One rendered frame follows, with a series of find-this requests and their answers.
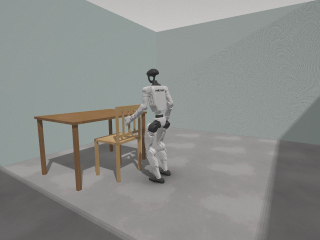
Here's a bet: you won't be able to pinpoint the chair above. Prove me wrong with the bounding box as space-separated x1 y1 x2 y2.
94 104 142 183

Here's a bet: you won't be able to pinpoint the table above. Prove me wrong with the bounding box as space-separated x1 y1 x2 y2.
34 109 147 191

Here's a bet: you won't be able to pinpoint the robot torso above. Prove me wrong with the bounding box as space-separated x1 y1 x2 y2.
148 84 167 128

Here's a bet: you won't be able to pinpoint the left robot hand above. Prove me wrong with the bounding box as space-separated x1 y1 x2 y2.
124 116 133 126

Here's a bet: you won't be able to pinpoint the robot left forearm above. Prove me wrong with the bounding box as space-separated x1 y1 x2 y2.
130 104 144 120

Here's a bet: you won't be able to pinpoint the robot right forearm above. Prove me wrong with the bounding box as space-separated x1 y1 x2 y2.
165 105 173 120

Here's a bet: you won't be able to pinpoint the left robot shin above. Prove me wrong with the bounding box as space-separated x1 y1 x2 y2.
146 150 161 179

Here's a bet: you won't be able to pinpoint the right robot upper arm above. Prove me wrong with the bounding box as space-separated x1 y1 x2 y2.
163 86 174 107

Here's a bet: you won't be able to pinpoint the left robot upper arm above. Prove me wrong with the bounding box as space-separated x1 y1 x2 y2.
142 86 151 110

